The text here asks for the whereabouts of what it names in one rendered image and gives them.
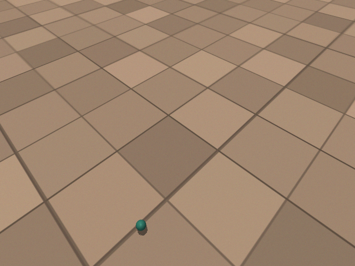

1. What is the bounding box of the ball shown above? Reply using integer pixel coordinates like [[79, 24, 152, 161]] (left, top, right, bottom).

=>
[[136, 219, 146, 231]]

